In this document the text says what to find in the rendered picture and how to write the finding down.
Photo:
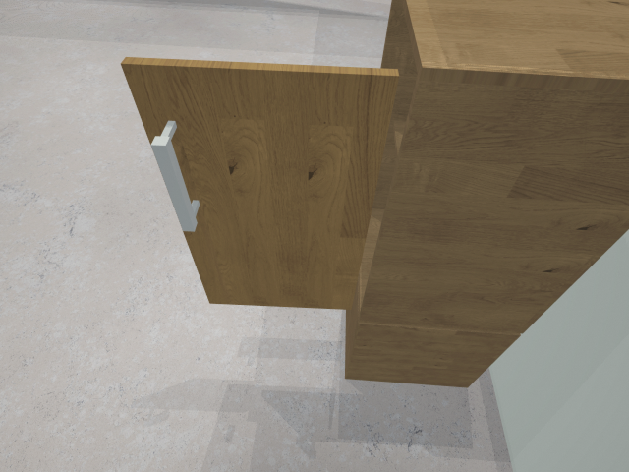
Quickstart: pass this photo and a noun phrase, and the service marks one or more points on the cupboard door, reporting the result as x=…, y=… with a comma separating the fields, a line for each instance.
x=284, y=160

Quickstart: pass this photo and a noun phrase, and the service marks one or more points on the handle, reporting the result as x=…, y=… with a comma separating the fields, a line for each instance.
x=171, y=173

